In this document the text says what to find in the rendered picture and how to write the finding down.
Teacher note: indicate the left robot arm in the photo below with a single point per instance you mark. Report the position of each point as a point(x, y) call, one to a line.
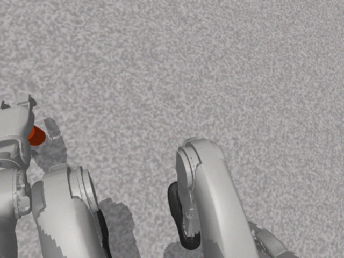
point(15, 191)

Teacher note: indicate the left robot hand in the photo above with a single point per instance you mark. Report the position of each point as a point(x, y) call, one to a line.
point(18, 120)

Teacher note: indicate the right robot foot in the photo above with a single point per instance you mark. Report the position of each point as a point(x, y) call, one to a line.
point(175, 205)

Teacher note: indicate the can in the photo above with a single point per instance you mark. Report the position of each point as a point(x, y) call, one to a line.
point(37, 136)

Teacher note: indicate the left robot foot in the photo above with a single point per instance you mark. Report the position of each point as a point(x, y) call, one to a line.
point(105, 234)

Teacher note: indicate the right robot hand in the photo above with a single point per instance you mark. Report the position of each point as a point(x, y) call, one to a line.
point(267, 244)

